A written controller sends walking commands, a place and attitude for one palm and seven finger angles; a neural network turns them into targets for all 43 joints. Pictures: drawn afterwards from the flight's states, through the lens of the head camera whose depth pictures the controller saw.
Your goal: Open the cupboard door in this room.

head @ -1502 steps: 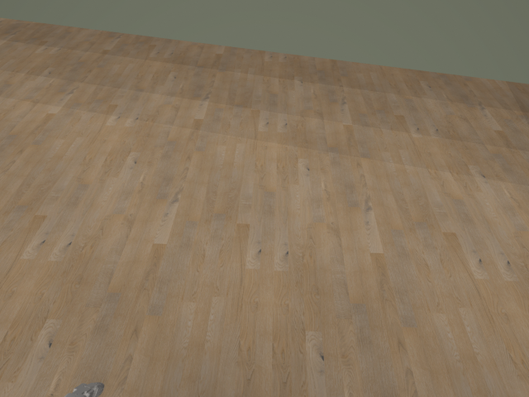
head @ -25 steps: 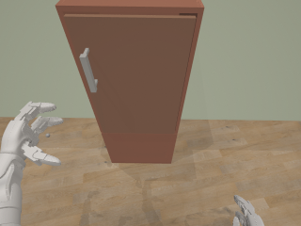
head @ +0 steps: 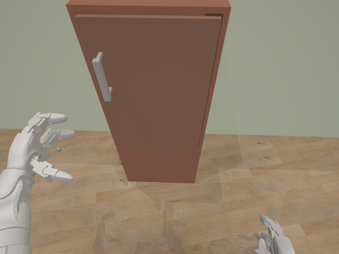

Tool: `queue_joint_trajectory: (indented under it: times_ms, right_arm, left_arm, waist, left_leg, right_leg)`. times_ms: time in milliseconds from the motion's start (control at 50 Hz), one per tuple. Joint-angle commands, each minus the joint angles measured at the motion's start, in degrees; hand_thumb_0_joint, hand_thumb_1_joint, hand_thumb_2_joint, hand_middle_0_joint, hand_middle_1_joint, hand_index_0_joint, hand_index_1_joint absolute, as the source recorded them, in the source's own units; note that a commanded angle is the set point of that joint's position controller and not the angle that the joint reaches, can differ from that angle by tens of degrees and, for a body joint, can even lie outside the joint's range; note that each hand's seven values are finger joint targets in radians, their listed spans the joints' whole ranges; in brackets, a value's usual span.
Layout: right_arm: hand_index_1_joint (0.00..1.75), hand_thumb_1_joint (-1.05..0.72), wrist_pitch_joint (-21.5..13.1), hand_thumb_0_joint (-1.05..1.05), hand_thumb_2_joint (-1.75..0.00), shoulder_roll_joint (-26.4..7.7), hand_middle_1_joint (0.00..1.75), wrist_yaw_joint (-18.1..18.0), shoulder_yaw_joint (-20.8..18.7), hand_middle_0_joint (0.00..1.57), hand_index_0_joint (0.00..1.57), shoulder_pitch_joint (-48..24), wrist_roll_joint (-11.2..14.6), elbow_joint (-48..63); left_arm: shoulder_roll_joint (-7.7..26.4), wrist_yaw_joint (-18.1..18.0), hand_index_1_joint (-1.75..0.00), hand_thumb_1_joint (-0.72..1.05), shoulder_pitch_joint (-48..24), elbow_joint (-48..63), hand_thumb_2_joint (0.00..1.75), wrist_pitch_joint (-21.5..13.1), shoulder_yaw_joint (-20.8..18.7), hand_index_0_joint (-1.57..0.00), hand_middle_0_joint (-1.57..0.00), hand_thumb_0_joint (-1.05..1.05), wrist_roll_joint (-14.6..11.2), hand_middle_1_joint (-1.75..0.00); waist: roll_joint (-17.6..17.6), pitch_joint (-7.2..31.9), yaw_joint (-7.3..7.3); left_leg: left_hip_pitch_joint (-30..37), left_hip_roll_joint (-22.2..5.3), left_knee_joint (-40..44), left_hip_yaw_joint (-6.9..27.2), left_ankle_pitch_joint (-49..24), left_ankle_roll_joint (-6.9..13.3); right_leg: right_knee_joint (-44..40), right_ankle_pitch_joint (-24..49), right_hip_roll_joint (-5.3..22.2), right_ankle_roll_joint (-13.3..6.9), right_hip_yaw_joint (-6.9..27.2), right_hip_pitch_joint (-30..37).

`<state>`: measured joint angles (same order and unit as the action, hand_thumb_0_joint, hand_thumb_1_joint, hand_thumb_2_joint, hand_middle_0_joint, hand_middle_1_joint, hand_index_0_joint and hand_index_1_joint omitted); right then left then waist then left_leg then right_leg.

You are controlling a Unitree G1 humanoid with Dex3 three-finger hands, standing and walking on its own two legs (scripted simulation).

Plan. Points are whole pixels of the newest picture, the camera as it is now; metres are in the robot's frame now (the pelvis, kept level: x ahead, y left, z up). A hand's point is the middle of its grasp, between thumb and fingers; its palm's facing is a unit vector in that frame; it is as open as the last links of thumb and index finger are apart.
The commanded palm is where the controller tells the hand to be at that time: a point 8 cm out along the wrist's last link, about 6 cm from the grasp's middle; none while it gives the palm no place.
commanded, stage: move the hooked fingers beside the handle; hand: left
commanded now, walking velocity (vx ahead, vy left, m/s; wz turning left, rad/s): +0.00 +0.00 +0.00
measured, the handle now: (104, 77) +0.58 +0.25 +0.09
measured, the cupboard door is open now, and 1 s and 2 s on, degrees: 0 0 0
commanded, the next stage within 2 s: none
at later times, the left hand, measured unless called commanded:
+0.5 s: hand (65, 122) +0.39 +0.29 +0.09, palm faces +0.06 -1.00 -0.01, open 14.0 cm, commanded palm +0.37 +0.34 +0.10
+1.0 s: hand (77, 102) +0.46 +0.29 +0.09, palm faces +0.03 -1.00 -0.01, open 14.0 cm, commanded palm +0.44 +0.34 +0.09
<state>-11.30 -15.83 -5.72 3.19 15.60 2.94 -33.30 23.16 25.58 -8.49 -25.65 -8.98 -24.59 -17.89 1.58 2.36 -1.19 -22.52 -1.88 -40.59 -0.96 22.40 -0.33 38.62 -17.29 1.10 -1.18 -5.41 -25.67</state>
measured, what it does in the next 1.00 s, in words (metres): stands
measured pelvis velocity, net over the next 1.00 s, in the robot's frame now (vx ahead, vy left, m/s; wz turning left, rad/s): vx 0.00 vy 0.02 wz -0.04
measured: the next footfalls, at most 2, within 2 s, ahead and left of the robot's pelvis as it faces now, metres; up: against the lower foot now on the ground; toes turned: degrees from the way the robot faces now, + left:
none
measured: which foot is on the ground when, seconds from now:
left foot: down 0.00-1.00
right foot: down 0.00-1.00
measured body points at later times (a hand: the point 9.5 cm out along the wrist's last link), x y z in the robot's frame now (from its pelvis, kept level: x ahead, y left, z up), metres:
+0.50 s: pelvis +0.00 +0.01 -0.01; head +0.06 +0.02 +0.44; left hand +0.38 +0.35 +0.10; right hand +0.08 -0.27 -0.11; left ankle -0.02 +0.12 -0.72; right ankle +0.03 -0.11 -0.72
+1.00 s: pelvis +0.00 +0.02 -0.01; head +0.09 +0.04 +0.43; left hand +0.45 +0.34 +0.10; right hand +0.04 -0.25 -0.12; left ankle -0.02 +0.12 -0.72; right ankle +0.03 -0.11 -0.72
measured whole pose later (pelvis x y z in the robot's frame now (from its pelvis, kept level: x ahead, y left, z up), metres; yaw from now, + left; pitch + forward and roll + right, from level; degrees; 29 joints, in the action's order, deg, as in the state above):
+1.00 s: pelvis +0.00 +0.02 -0.01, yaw -2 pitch +14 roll -2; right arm -0.5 -16.2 -3.5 2.9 22.4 1.3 -34.7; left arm 36.7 26.6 -43.6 -64.5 -17.8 -28.7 -9.1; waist -0.2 4.2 5.9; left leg -36.7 -2.2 -47.0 -2.4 24.7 1.3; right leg 42.1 -17.2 0.8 0.3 -3.7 -39.3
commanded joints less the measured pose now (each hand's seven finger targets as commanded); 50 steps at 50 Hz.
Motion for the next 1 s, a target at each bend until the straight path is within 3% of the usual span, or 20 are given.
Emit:
queue_joint_trajectory:
  times_ms: [0,80,120,140,220,300,340,400,440,540,560,580,600,620,700,800,840,860,900,980]
  right_arm:
    - [0.3,-0.9,-2.67,0.0,-0.9,-7.75,0.3,-1.27,-2.87,0.2,0.2,-1.85,0.05,6.37]
    - [0.3,-0.9,-2.09,0.0,-0.9,-8.17,0.3,-1.25,-2.99,0.2,0.2,-0.58,-0.15,5.57]
    - [0.3,-0.9,-1.62,0.0,-0.9,-8.32,0.3,-0.98,-3.1,0.2,0.2,-0.03,-0.16,5.66]
    - [0.3,-0.9,-1.22,0.0,-0.9,-8.7,0.3,-0.86,-3.04,0.2,0.2,0.44,-0.36,5.82]
    - [0.3,-0.9,0.05,0.0,-0.9,-9.23,0.3,-0.22,-3.31,0.2,0.2,1.78,-0.3,6.11]
    - [0.3,-0.9,0.97,0.0,-0.9,-9.5,0.3,0.23,-3.91,0.2,0.2,3.64,-0.42,6.19]
    - [0.3,-0.9,1.55,0.0,-0.9,-9.94,0.3,0.26,-4.11,0.2,0.2,4.55,-0.55,5.99]
    - [0.3,-0.9,2.14,0.0,-0.9,-10.04,0.3,0.14,-4.29,0.2,0.2,5.52,-0.34,5.07]
    - [0.3,-0.9,2.66,0.0,-0.9,-10.44,0.3,-0.06,-4.35,0.2,0.2,6.41,-0.44,4.64]
    - [0.3,-0.9,3.73,0.0,-0.9,-10.57,0.3,-0.03,-4.53,0.2,0.2,8.2,-0.86,3.55]
    - [0.3,-0.9,3.99,0.0,-0.9,-10.51,0.3,0.09,-4.57,0.2,0.2,8.43,-0.91,3.6]
    - [0.3,-0.9,4.22,0.0,-0.9,-10.35,0.3,0.24,-4.49,0.2,0.2,8.48,-0.94,3.69]
    - [0.3,-0.9,4.53,0.0,-0.9,-10.54,0.3,0.32,-4.5,0.2,0.2,8.82,-0.92,3.51]
    - [0.3,-0.9,4.88,0.0,-0.9,-10.61,0.3,0.32,-4.35,0.2,0.2,8.71,-0.82,3.37]
    - [0.3,-0.9,5.97,0.0,-0.9,-10.75,0.3,0.72,-4.45,0.2,0.2,10.25,-1.24,3.69]
    - [0.3,-0.9,7.43,0.0,-0.9,-10.78,0.3,1.13,-4.5,0.2,0.2,11.44,-1.53,3.3]
    - [0.3,-0.9,8.12,0.0,-0.9,-11.16,0.3,1.11,-4.43,0.2,0.2,12.1,-1.7,3.17]
    - [0.3,-0.9,8.39,0.0,-0.9,-11.02,0.3,1.15,-4.43,0.2,0.2,12.14,-1.67,2.85]
    - [0.3,-0.9,8.94,0.0,-0.9,-10.99,0.3,1.3,-4.56,0.2,0.2,12.81,-1.82,2.76]
    - [0.3,-0.9,10.22,0.0,-0.9,-11.51,0.3,1.12,-4.19,0.2,0.2,13.67,-1.9,1.74]
  left_arm:
    - [16.26,-0.71,-1.2,-0.5,-26.54,8.9,0.3,-4.26,-2.65,-0.3,-0.3,0.0,-0.16,-1.2]
    - [19.95,-0.7,-1.2,-0.5,-30.27,3.46,0.3,-5.3,-4.54,-0.3,-0.3,0.0,0.89,-1.2]
    - [19.84,-0.24,-1.2,-0.5,-28.86,-0.15,0.3,-5.4,-4.87,-0.3,-0.3,0.0,0.75,-1.2]
    - [22.01,0.1,-1.2,-0.5,-28.2,-2.24,0.3,-5.27,-6.63,-0.3,-0.3,0.0,0.52,-1.2]
    - [23.82,1.05,-1.2,-0.5,-30.39,-7.56,0.3,-5.53,-7.38,-0.3,-0.3,0.0,1.18,-1.2]
    - [25.43,2.07,-1.2,-0.5,-33.66,-8.05,0.3,-7.64,-8.15,-0.3,-0.3,0.0,1.25,-1.2]
    - [26.88,2.62,-1.2,-0.5,-34.2,-9.07,0.3,-8.49,-9.24,-0.3,-0.3,0.0,0.99,-1.2]
    - [25.34,3.35,-1.2,-0.5,-39.8,-10.56,0.3,-9.02,-6.57,-0.3,-0.3,0.0,1.38,-1.2]
    - [26.44,3.58,-1.2,-0.5,-41.46,-12.96,0.3,-9.15,-6.75,-0.3,-0.3,0.0,1.65,-1.2]
    - [27.7,2.81,-1.2,-0.5,-47.24,-14.97,0.3,-10.58,-6.29,-0.3,-0.3,0.0,3.13,-1.2]
    - [28.68,2.64,-1.2,-0.5,-46.96,-14.71,0.3,-10.94,-7.23,-0.3,-0.3,0.0,3.24,-1.2]
    - [27.14,2.61,-1.2,-0.5,-45.87,-16.3,0.3,-10.76,-6.31,-0.3,-0.3,0.0,3.25,-1.2]
    - [27.91,2.39,-1.2,-0.5,-45.56,-18.35,0.3,-10.54,-7.08,-0.3,-0.3,0.0,3.36,-1.2]
    - [28.03,2.25,-1.2,-0.5,-47.61,-19.41,0.3,-10.45,-6.35,-0.3,-0.3,0.0,3.83,-1.2]
    - [29.84,1.39,-1.2,-0.5,-48.99,-21.39,0.3,-10.7,-7.24,-0.3,-0.3,0.0,5.33,-1.2]
    - [29.46,0.99,-1.2,-0.5,-54.1,-22.89,0.3,-11.9,-5.99,-0.3,-0.3,0.0,6.24,-1.2]
    - [31.66,0.81,-1.2,-0.5,-54.29,-25.12,0.3,-12.2,-7.79,-0.3,-0.3,0.0,6.29,-1.2]
    - [30.83,0.91,-1.2,-0.5,-56.91,-24.81,0.3,-12.38,-6.48,-0.3,-0.3,0.0,6.63,-1.2]
    - [30.25,0.95,-1.2,-0.5,-56.46,-25.63,0.3,-12.41,-5.99,-0.3,-0.3,0.0,7.16,-1.2]
    - [33.4,0.9,-1.2,-0.5,-61.42,-30.22,0.3,-11.83,-6.57,-0.3,-0.3,0.0,8.19,-1.2]
  waist:
    - [2.7,10.64,2.86]
    - [3.16,14.36,2.28]
    - [1.49,14.73,1.98]
    - [0.33,15.13,1.31]
    - [0.66,14.95,1.66]
    - [2.64,17.94,2.05]
    - [1.58,18.86,2.1]
    - [2.45,17.87,3.92]
    - [2.37,17.24,4.19]
    - [4.3,20.33,4.75]
    - [5.67,21.74,4.11]
    - [5.16,21.37,4.27]
    - [3.23,20.5,4.32]
    - [4.04,18.82,4.94]
    - [4.8,21.29,4.65]
    - [6.38,22.12,5.93]
    - [4.21,22.35,5.84]
    - [5.0,22.81,6.76]
    - [6.48,23.66,6.61]
    - [4.98,21.07,8.17]
  left_leg:
    - [-1.07,2.3,5.77,1.09,-9.69,1.26]
    - [-1.45,2.28,5.04,1.26,-10.67,1.22]
    - [-2.3,2.29,4.7,0.9,-12.55,1.3]
    - [-3.86,2.28,4.24,0.84,-13.15,1.27]
    - [-6.29,2.23,3.75,0.22,-13.31,1.25]
    - [-5.49,2.14,2.9,0.0,-15.28,1.37]
    - [-5.91,2.08,2.51,0.06,-16.33,1.48]
    - [-5.45,1.95,2.57,0.33,-14.28,1.54]
    - [-5.57,1.89,2.43,0.61,-14.09,1.67]
    - [-3.36,1.65,1.96,1.6,-16.6,1.47]
    - [-2.65,1.53,2.01,1.74,-17.94,1.27]
    - [-2.88,1.56,1.99,1.55,-18.1,1.18]
    - [-4.12,1.4,1.97,1.58,-17.32,1.24]
    - [-5.03,1.37,2.03,1.48,-16.28,1.27]
    - [-3.96,1.13,1.54,1.89,-19.77,1.01]
    - [-2.7,0.66,0.49,2.19,-21.73,0.71]
    - [-3.85,0.58,0.24,2.45,-22.08,0.82]
    - [-3.25,0.57,0.03,2.38,-22.3,0.86]
    - [-2.04,0.43,-0.26,2.63,-24.17,0.61]
    - [-6.08,0.56,-0.76,2.5,-19.45,1.13]
  right_leg:
    - [-5.28,6.4,-0.81,0.16,4.86,7.16]
    - [-4.36,7.51,-0.69,-0.07,5.27,8.75]
    - [-3.73,10.53,-0.71,-0.03,5.12,9.49]
    - [-3.18,11.53,-0.81,-0.1,5.39,10.7]
    - [-2.51,12.97,-0.67,0.11,5.63,9.66]
    - [-1.49,15.48,-1.14,0.01,5.71,9.66]
    - [-0.85,16.78,-1.39,-0.12,5.62,10.24]
    - [-1.31,14.14,-1.56,0.14,5.26,6.56]
    - [-1.18,13.26,-1.8,-0.14,4.97,5.23]
    - [-0.22,13.88,-2.18,-0.47,4.11,3.59]
    - [-0.06,14.67,-2.17,-0.51,4.05,3.79]
    - [-0.02,14.86,-2.18,-0.4,3.9,3.61]
    - [-0.03,14.43,-2.21,-0.28,3.79,3.28]
    - [-0.16,13.66,-2.13,-0.23,3.86,2.12]
    - [0.83,15.25,-2.32,-0.32,3.43,1.68]
    - [1.35,15.39,-2.57,-0.19,3.3,-0.89]
    - [1.76,15.86,-2.8,-0.31,3.2,-0.2]
    - [1.66,16.11,-2.7,-0.05,3.34,-0.92]
    - [1.84,16.04,-2.7,-0.07,3.14,-1.99]
    - [1.61,14.54,-2.7,0.07,3.5,-2.7]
